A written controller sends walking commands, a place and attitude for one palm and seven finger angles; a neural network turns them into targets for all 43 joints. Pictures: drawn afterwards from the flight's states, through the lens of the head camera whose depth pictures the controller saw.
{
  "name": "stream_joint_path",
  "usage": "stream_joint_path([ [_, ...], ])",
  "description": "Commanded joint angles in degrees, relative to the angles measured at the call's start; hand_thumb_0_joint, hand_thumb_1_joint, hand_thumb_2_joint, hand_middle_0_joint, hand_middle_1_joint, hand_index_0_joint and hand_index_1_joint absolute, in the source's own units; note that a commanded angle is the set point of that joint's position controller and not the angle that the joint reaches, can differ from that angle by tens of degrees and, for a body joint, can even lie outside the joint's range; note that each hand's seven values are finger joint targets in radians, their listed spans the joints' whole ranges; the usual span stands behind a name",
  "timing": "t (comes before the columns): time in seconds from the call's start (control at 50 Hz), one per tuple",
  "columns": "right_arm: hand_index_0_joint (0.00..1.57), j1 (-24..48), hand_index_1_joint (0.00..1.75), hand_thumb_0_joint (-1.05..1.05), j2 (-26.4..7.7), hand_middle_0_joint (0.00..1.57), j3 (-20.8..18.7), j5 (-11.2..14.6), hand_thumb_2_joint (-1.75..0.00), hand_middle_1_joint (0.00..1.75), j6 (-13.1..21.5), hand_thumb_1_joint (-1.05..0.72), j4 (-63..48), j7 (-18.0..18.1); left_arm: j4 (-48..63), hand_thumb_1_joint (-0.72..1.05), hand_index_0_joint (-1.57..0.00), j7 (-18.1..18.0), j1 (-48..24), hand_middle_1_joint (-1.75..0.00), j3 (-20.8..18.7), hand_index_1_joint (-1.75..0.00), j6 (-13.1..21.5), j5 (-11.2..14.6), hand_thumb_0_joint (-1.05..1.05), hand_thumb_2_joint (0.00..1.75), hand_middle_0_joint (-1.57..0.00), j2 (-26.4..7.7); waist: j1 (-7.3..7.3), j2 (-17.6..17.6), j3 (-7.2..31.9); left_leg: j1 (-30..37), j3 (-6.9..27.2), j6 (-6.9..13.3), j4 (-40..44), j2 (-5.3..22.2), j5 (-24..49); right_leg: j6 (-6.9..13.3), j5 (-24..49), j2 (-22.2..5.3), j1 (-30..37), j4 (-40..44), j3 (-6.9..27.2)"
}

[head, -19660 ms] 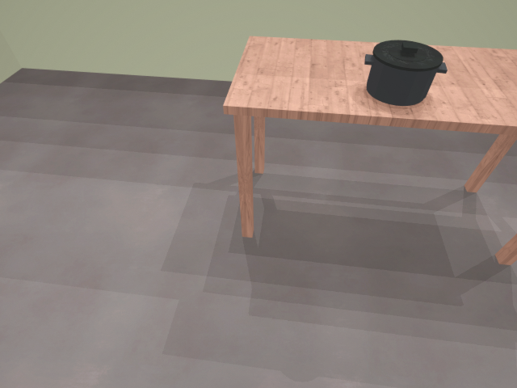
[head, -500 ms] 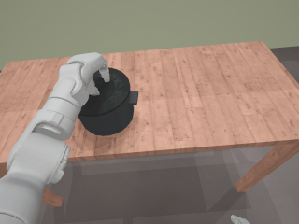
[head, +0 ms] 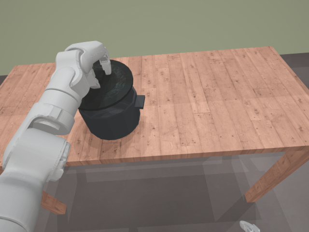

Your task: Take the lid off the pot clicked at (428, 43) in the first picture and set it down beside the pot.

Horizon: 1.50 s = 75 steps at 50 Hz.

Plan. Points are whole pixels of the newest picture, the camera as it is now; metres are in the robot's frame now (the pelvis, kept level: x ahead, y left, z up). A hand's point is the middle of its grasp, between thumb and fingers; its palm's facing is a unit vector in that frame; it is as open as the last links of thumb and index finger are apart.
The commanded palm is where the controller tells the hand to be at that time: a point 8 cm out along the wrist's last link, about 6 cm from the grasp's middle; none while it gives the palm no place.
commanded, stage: lift the lid straight up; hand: left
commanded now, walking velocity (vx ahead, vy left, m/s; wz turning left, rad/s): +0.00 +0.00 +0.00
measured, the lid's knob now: (96, 76) +0.49 +0.15 +0.16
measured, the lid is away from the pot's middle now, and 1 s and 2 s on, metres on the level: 0.01 0.01 0.11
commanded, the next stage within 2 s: move the lid sideways beside the pot in 1.08 s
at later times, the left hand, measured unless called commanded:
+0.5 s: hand (88, 58) +0.48 +0.15 +0.22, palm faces -0.28 -0.06 -0.96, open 7.8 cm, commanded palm +0.47 +0.15 +0.29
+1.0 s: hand (81, 43) +0.48 +0.15 +0.26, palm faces -0.22 -0.06 -0.97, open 7.8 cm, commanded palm +0.47 +0.15 +0.32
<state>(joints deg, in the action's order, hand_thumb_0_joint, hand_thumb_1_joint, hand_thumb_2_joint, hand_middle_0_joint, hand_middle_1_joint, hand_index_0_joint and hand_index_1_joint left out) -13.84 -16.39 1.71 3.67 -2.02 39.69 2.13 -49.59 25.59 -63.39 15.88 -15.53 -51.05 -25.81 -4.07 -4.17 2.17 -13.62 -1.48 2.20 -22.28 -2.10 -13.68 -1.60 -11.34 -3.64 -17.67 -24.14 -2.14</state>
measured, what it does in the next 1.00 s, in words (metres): stands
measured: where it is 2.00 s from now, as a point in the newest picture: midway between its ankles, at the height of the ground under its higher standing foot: outside the picture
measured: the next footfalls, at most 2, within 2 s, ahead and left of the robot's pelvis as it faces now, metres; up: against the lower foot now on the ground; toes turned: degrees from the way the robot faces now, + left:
none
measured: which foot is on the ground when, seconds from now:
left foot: down 0.00-1.00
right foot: down 0.00-1.00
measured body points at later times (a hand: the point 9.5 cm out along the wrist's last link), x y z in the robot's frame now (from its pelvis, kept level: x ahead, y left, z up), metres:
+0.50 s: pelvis +0.00 +0.00 +0.00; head +0.03 -0.03 +0.45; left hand +0.49 +0.15 +0.27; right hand +0.08 -0.26 -0.13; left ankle -0.03 +0.10 -0.74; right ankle +0.00 -0.14 -0.74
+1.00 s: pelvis +0.00 +0.00 +0.00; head +0.03 -0.03 +0.45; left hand +0.49 +0.15 +0.31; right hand +0.11 -0.25 -0.13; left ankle -0.03 +0.10 -0.74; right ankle +0.00 -0.14 -0.74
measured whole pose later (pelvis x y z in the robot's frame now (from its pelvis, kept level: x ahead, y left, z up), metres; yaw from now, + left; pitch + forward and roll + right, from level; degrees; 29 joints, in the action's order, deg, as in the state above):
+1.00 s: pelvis +0.00 +0.00 +0.00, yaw +0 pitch +6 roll +1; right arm -13.1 -16.1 2.7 3.5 -0.6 39.7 1.9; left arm -54.0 30.1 -76.2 16.0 -18.9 -53.4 -27.5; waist -4.1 -3.9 3.1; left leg -13.7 -1.5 2.5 -20.9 -2.5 -12.9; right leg -1.9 -10.6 -4.0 -17.8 -22.9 -2.0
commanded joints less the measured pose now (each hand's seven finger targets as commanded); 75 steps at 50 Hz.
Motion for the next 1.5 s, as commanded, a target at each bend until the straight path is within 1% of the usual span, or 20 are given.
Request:
stream_joint_path([
  [0.0, 0.2, 1.1, 0.3, 0.0, -6.6, 0.2, -2.3, 0.1, -0.9, 0.3, 3.0, -0.9, -6.3, 0.6, 11.9, 0.62, -0.89, -2.9, -41.4, -1.08, -5.7, -1.04, 0.1, -1.6, 0.0, 0.92, -0.92, -15.8, -0.72, 4.8, 23.9, 8.6, 2.8, 1.9, 0.6, -0.5, 17.4, 3.4, 18.5, 2.8, 9.4, -0.1, -0.1],
  [0.04, 0.2, 1.3, 0.3, 0.0, -6.3, 0.2, -2.4, -0.4, -0.9, 0.3, 3.8, -0.9, -7.2, 0.6, 16.8, 0.62, -0.89, -3.2, -42.7, -1.08, -6.8, -1.04, 1.2, -1.8, 0.0, 0.92, -0.92, -17.1, -0.32, 2.7, 28.9, 11.8, 3.4, 1.8, -0.3, -0.2, 21.2, 3.5, 20.4, 2.7, 10.9, -0.6, 0.3],
  [0.12, 0.2, 0.8, 0.3, 0.0, -6.9, 0.2, -2.2, 0.1, -0.9, 0.3, 3.2, -0.9, -5.8, 0.6, 7.2, 0.62, -0.89, -2.2, -40.3, -1.08, -4.1, -1.04, -0.5, -1.3, 0.0, 0.92, -0.92, -13.4, -1.3, 4.5, 21.2, 7.8, 2.8, 1.7, 0.7, -0.3, 18.5, 3.7, 18.4, 2.9, 7.6, 0.5, -0.5],
  [0.24, 0.2, -0.1, 0.3, 0.0, -6.7, 0.2, -2.3, -0.5, -0.9, 0.3, 4.3, -0.9, -6.0, 0.8, 9.3, 0.62, -0.89, -2.1, -44.6, -1.08, -7.5, -1.04, 0.6, -2.6, 0.0, 0.92, -0.92, -18.2, -0.57, 4.7, 26.8, 9.7, 3.4, 1.6, 0.4, -0.2, 19.8, 3.5, 19.4, 2.7, 10.2, -0.2, 0.1],
  [0.38, 0.2, 0.1, 0.3, 0.0, -7.0, 0.2, -2.2, -0.1, -0.9, 0.3, 4.0, -0.9, -5.7, 0.6, 5.9, 0.62, -0.89, -0.8, -46.4, -1.08, -5.3, -1.04, -0.5, -3.0, 0.0, 0.92, -0.92, -16.7, -0.97, 5.8, 23.9, 7.9, 2.9, 1.9, 1.0, -0.4, 18.7, 3.5, 19.4, 2.8, 9.4, 0.1, -0.1],
  [0.44, 0.2, 0.0, 0.3, 0.0, -7.0, 0.2, -2.5, -0.5, -0.9, 0.3, 4.8, -0.9, -6.8, 0.3, 13.4, 0.62, -0.89, -0.9, -48.0, -1.08, -7.9, -1.04, 0.2, -3.1, 0.0, 0.92, -0.92, -19.9, 0.03, 2.6, 30.0, 12.1, 4.0, 1.6, 0.0, 0.2, 25.3, 3.5, 21.9, 2.7, 11.1, -0.5, 0.4],
  [0.5, 0.2, -0.5, 0.3, 0.0, -7.0, 0.2, -2.5, -0.2, -0.9, 0.3, 4.4, -0.9, -5.8, 0.2, 7.0, 0.62, -0.89, 0.0, -46.2, -1.08, -5.3, -1.04, -1.4, -3.4, 0.0, 0.92, -0.92, -16.4, -0.78, 4.6, 24.1, 9.6, 3.3, 1.7, 0.5, -0.2, 22.3, 3.4, 20.2, 3.0, 8.8, 0.4, -0.2],
  [0.54, 0.2, -0.2, 0.3, 0.0, -7.3, 0.2, -2.3, -0.3, -0.9, 0.3, 4.2, -0.9, -6.1, 0.2, 9.1, 0.62, -0.89, -0.2, -47.3, -1.08, -7.6, -1.04, -1.2, -3.2, 0.0, 0.92, -0.92, -19.6, -0.24, 4.9, 25.6, 9.3, 3.6, 1.5, 0.9, -0.1, 22.1, 3.5, 20.4, 2.9, 10.3, 0.2, -0.1],
  [0.6, 0.2, -0.1, 0.3, 0.0, -6.7, 0.2, -2.4, -0.2, -0.9, 0.3, 4.8, -0.9, -6.1, 0.3, 9.3, 0.62, -0.89, 0.2, -49.4, -1.08, -4.0, -1.04, -1.5, -3.3, 0.0, 0.92, -0.92, -15.1, -1.02, 4.0, 25.5, 11.4, 3.7, 1.7, 0.3, -0.1, 23.0, 3.4, 19.7, 3.1, 8.1, 0.5, -0.3],
  [0.64, 0.2, -0.1, 0.3, 0.0, -7.1, 0.2, -2.4, -0.6, -0.9, 0.3, 5.0, -0.9, -6.4, 0.3, 12.0, 0.62, -0.89, -0.1, -50.2, -1.08, -8.4, -1.04, -1.2, -3.4, 0.0, 0.92, -0.92, -20.7, -0.14, 3.5, 29.2, 11.7, 3.7, 1.6, 0.0, -0.1, 24.1, 3.4, 21.7, 2.8, 11.1, 0.0, 0.4],
  [0.68, 0.2, 0.7, 0.3, 0.0, -6.4, 0.2, -2.2, -0.2, -0.9, 0.3, 5.3, -0.9, -6.6, 0.4, 11.9, 0.62, -0.89, 0.3, -51.1, -1.08, -4.9, -1.04, -1.3, -3.4, 0.0, 0.92, -0.92, -16.8, -0.6, 3.2, 28.0, 12.1, 3.7, 1.6, 0.2, -0.1, 25.4, 3.4, 21.7, 2.8, 9.9, 0.0, 0.1],
  [0.74, 0.2, 0.2, 0.3, 0.0, -7.1, 0.2, -2.1, -0.4, -0.9, 0.3, 4.5, -0.9, -5.8, 0.1, 8.5, 0.62, -0.89, 0.4, -48.6, -1.08, -7.2, -1.04, -2.4, -3.8, 0.0, 0.92, -0.92, -19.1, -0.17, 5.4, 25.9, 10.0, 3.7, 1.3, 0.2, 0.1, 25.5, 3.5, 22.1, 2.9, 10.2, 0.2, -0.1],
  [0.78, 0.2, 1.0, 0.3, 0.0, -6.7, 0.2, -1.9, 0.0, -0.9, 0.3, 4.3, -0.9, -6.1, 0.3, 7.9, 0.62, -0.89, 0.7, -50.7, -1.08, -4.2, -1.04, -2.6, -3.6, 0.0, 0.92, -0.92, -15.9, -0.8, 5.4, 24.5, 9.7, 3.2, 1.5, 0.9, -0.2, 22.8, 3.4, 20.7, 2.8, 9.1, 0.5, -0.2],
  [0.84, 0.2, 1.2, 0.3, 0.0, -6.7, 0.2, -2.0, -0.5, -0.9, 0.3, 5.0, -0.9, -7.0, 0.2, 14.4, 0.62, -0.89, 0.2, -52.7, -1.08, -7.7, -1.04, -2.1, -4.2, 0.0, 0.92, -0.92, -20.3, 0.29, 3.0, 31.2, 13.2, 4.0, 1.2, -0.2, 0.2, 28.6, 3.5, 23.4, 2.6, 11.5, -0.3, 0.4],
  [0.92, 0.2, 1.1, 0.3, 0.0, -7.4, 0.2, -2.0, -0.1, -0.9, 0.3, 3.6, -0.9, -6.1, -0.1, 4.3, 0.62, -0.89, 1.4, -44.0, -1.08, -5.0, -1.04, -4.3, -3.5, 0.0, 0.92, -0.92, -15.7, -0.37, 6.2, 22.9, 8.8, 3.1, 1.4, 0.2, 0.1, 26.4, 3.6, 22.4, 2.8, 8.9, 1.0, -0.4],
  [0.94, 0.2, 1.7, 0.3, 0.0, -7.1, 0.2, -1.6, -0.2, -0.9, 0.3, 3.1, -0.9, -6.0, 0.0, 4.7, 0.62, -0.89, 1.5, -46.2, -1.08, -5.0, -1.04, -4.2, -4.2, 0.0, 0.92, -0.92, -16.0, -0.32, 8.5, 22.7, 7.4, 2.8, 1.3, 0.9, -0.1, 22.7, 3.4, 21.1, 2.7, 9.5, 0.7, -0.5],
  [1.02, 0.2, 3.3, 0.3, 0.0, -6.8, 0.2, -1.7, 0.0, -0.9, 0.3, 3.4, -0.9, -7.8, 0.0, 12.6, 0.62, -0.89, 1.2, -50.7, -1.08, -2.1, -1.04, -3.2, -2.8, 0.0, 0.92, -0.92, -13.4, -0.54, 2.5, 27.5, 11.9, 3.4, 1.4, 0.0, 0.1, 26.4, 3.6, 21.4, 2.5, 9.0, 0.3, 0.0],
  [1.04, 0.2, 2.4, 0.3, 0.0, -6.4, 0.2, -1.8, -0.4, -0.9, 0.3, 3.6, -0.9, -7.3, 0.2, 13.1, 0.62, -0.89, 0.9, -51.9, -1.08, -5.0, -1.04, -3.1, -3.8, 0.0, 0.92, -0.92, -16.7, -0.2, 3.2, 28.9, 12.4, 3.7, 1.3, -0.2, 0.2, 26.8, 3.5, 21.6, 2.7, 9.8, 0.0, 0.0],
  [1.34, 0.2, 2.5, 0.3, 0.0, -7.1, 0.2, -1.5, 0.0, -0.9, 0.3, 2.0, -0.9, -7.7, 0.8, 7.9, 0.62, -0.89, 0.5, -47.6, -1.08, -9.4, -1.04, -1.0, -5.9, 0.0, 0.92, -0.92, -24.9, 0.73, 5.9, 27.2, 6.7, 2.1, 1.7, 1.2, -0.1, 21.5, 3.6, 21.9, 2.3, 14.1, 0.3, 0.6],
  [1.48, 0.2, 2.3, 0.3, 0.0, -7.2, 0.2, -1.8, 0.5, -0.9, 0.3, 1.4, -0.9, -8.1, 1.2, 8.6, 0.62, -0.89, 2.2, -49.0, -1.08, -6.9, -1.04, 0.3, -5.4, 0.0, 0.92, -0.92, -23.9, -0.69, 4.6, 26.0, 7.7, 2.0, 2.3, 0.9, -0.3, 19.8, 3.4, 20.3, 2.6, 12.1, 1.3, 0.4],
])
